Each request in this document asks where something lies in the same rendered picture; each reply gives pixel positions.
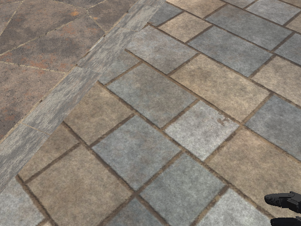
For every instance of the right robot hand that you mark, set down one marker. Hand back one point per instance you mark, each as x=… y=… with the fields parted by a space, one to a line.
x=290 y=200

